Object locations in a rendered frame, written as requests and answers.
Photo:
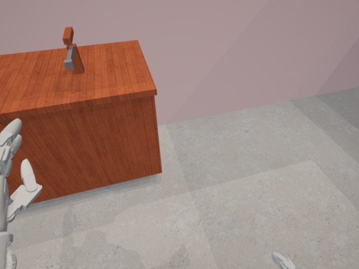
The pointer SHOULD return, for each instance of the tap lever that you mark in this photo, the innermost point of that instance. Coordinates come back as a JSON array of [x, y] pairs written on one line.
[[69, 62]]

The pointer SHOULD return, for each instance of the counter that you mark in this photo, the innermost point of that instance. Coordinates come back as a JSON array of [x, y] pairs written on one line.
[[82, 128]]

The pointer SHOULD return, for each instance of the right robot hand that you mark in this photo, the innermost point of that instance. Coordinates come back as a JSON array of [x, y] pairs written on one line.
[[282, 262]]

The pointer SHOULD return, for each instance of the left robot hand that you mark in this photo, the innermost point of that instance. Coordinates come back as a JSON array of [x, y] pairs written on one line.
[[10, 141]]

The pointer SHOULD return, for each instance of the left robot forearm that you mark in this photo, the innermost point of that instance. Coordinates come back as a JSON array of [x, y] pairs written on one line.
[[7, 257]]

